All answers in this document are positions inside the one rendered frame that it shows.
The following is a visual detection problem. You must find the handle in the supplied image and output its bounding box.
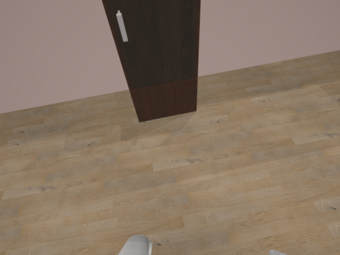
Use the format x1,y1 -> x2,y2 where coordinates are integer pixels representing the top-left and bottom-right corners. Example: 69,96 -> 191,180
116,10 -> 128,42

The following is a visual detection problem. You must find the robot left thigh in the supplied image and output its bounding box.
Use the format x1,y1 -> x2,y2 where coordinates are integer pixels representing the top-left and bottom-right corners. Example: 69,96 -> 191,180
118,235 -> 152,255

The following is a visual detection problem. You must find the cupboard door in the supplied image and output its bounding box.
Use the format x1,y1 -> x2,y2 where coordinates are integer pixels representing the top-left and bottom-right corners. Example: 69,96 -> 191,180
106,0 -> 198,89

